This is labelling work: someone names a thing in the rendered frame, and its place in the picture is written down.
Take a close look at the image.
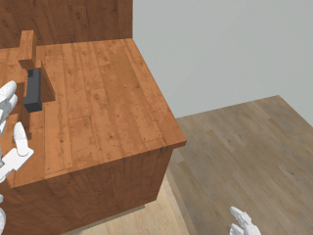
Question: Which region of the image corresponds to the left robot hand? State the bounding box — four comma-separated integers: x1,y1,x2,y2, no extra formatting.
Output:
0,80,34,183

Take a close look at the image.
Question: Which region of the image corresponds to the counter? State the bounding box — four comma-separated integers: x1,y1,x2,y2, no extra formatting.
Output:
0,0,187,235

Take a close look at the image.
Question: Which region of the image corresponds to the right robot hand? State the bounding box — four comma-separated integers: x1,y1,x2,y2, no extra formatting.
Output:
229,207,261,235

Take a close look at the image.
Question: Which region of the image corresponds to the tap lever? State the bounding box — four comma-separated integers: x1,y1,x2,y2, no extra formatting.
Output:
23,69,43,113

